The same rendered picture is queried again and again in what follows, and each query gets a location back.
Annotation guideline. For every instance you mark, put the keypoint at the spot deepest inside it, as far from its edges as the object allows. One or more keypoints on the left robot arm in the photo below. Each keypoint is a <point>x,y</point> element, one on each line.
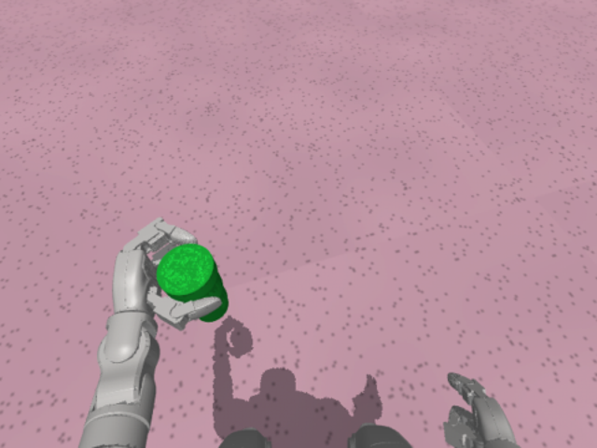
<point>122,406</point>

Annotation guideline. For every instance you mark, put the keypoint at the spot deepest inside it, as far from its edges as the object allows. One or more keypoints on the right robot hand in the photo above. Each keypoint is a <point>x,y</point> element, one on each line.
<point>486,423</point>

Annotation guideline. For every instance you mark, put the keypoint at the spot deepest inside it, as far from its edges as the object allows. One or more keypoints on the left robot hand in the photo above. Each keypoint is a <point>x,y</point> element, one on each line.
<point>135,284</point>

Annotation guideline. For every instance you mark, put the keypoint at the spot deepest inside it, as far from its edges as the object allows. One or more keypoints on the cup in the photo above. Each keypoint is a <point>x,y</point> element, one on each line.
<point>188,273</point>

